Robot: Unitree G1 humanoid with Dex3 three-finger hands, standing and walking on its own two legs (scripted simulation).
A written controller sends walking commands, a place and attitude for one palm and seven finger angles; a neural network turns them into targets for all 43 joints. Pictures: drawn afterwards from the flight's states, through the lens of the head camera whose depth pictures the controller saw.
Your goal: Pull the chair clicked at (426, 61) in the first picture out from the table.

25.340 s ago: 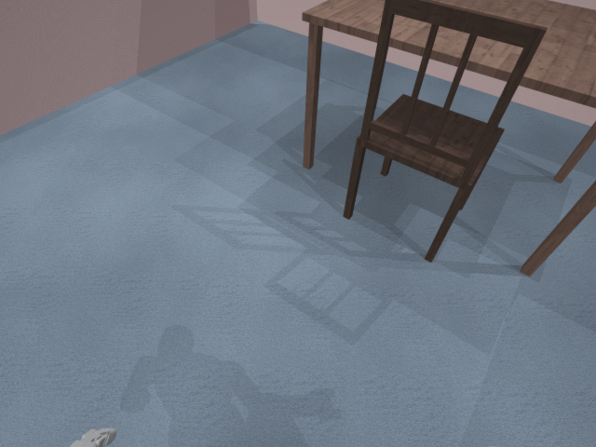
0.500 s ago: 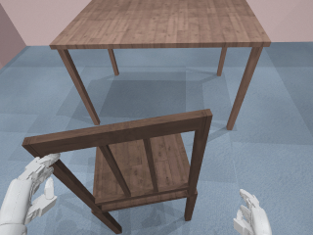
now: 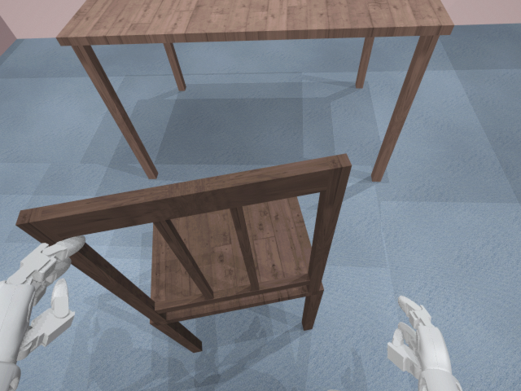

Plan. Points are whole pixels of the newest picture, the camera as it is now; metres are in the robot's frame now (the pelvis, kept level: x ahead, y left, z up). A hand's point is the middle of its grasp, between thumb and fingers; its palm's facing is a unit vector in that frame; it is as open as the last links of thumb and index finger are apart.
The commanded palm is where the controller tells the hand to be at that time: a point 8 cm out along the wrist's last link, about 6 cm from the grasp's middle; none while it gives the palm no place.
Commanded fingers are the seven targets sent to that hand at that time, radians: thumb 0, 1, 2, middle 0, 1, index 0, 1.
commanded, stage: step back with the hand held close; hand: left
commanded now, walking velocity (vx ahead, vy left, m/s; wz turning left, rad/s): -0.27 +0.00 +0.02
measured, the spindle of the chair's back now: (190, 265) +0.31 +0.17 -0.07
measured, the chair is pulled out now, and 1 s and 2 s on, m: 0.56 0.56 0.56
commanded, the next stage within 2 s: none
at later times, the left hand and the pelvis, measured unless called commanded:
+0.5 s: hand out of the picture +0.14 +0.29 +0.15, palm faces +0.46 -0.74 -0.50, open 7.4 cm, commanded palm +0.08 +0.32 +0.18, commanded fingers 0.00 0.90 0.90 -0.20 -0.30 -0.20 -0.30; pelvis -0.06 +0.02 -0.01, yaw +0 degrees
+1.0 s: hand out of the picture +0.13 +0.28 +0.16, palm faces +0.47 -0.70 -0.55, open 7.4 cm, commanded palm +0.06 +0.32 +0.18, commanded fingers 0.00 0.90 0.90 -0.20 -0.30 -0.20 -0.30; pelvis -0.07 +0.01 -0.02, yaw +1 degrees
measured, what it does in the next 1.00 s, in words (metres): shifts its weight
